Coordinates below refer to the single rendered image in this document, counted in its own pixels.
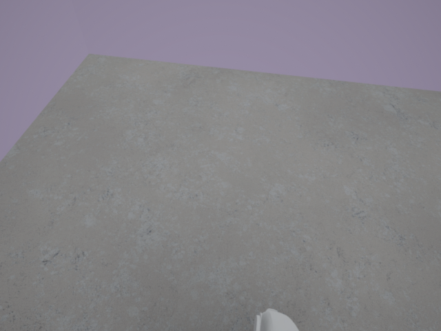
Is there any robot right thigh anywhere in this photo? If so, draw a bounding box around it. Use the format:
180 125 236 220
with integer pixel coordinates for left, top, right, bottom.
254 311 299 331

